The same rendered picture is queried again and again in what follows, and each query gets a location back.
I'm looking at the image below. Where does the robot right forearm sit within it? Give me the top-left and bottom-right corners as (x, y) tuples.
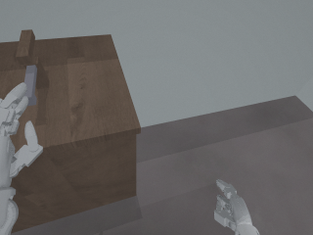
(235, 223), (260, 235)

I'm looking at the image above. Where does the right robot hand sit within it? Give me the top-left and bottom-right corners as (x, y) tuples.
(214, 179), (252, 232)

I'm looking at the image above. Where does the left robot hand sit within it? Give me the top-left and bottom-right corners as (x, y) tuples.
(0, 82), (43, 188)

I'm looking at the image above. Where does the robot left forearm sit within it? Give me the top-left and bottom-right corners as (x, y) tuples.
(0, 187), (19, 235)

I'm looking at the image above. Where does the tap lever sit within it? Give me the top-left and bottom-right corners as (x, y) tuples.
(24, 65), (37, 106)

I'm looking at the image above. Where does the counter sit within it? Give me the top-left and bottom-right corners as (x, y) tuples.
(0, 29), (141, 234)

